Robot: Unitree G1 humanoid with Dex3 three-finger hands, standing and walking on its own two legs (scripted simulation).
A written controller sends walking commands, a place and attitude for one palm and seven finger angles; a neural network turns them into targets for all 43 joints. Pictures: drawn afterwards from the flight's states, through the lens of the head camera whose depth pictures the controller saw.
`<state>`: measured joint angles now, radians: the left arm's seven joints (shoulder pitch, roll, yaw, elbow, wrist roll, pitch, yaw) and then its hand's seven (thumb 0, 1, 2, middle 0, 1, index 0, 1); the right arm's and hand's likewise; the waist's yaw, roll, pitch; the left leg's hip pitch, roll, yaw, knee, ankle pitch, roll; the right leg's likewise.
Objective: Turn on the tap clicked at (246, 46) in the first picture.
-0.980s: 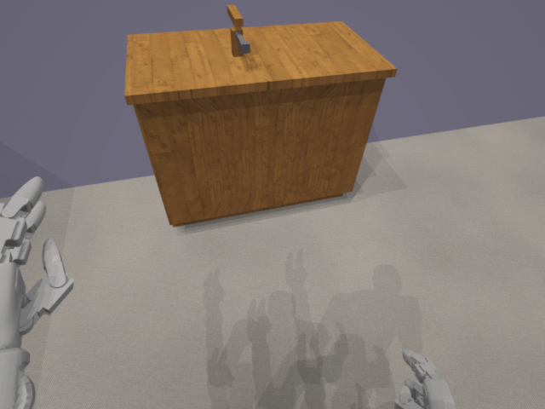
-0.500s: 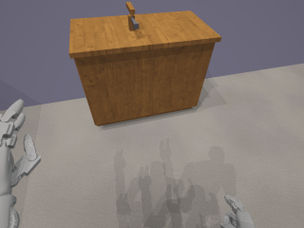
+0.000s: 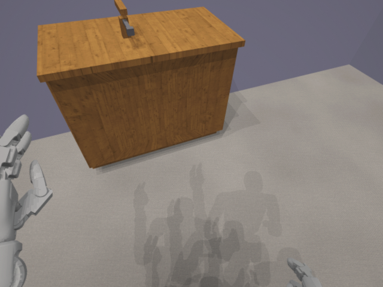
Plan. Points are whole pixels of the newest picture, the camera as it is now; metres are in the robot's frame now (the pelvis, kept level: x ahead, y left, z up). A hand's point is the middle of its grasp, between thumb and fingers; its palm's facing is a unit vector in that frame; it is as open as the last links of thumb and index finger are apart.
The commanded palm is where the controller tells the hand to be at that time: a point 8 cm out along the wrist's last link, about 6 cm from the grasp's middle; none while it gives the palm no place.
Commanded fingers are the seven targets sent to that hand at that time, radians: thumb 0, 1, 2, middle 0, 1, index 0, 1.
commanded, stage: walk to a spot facing it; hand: left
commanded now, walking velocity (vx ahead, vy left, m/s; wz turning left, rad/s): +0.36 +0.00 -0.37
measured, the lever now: (130, 31) +1.03 +0.32 +0.06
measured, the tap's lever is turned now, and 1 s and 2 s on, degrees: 0 0 0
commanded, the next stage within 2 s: turn to face it in 0.70 s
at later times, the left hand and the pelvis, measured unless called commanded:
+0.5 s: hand (145, 106) +0.42 +0.13 +0.17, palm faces +0.19 -0.82 -0.54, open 7.4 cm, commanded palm +0.36 +0.18 +0.19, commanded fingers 0.00 0.90 0.90 -0.20 -0.30 -0.20 -0.30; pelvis +0.14 -0.05 -0.02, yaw -13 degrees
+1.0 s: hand (154, 69) +0.54 +0.13 +0.18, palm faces +0.29 -0.89 -0.35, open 7.4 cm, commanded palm +0.48 +0.18 +0.19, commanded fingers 0.00 0.90 0.90 -0.20 -0.30 -0.20 -0.30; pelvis +0.28 -0.07 -0.01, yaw -9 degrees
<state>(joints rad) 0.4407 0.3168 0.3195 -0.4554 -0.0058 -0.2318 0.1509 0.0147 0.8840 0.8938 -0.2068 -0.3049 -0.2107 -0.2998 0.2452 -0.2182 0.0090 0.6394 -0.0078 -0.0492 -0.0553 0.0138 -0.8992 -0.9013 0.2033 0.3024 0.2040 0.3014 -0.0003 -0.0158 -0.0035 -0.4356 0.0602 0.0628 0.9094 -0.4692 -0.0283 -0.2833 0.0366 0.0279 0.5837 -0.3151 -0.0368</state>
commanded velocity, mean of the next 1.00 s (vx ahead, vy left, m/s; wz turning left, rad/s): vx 0.25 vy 0.00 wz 0.04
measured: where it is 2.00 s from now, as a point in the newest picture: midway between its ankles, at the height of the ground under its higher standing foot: (220, 280)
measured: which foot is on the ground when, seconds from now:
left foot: up 0.00-0.06, down 0.08-0.48, up 0.50-0.86, down 0.88-1.00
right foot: down 0.00-0.10, up 0.12-0.44, down 0.46-0.90, up 0.92-1.00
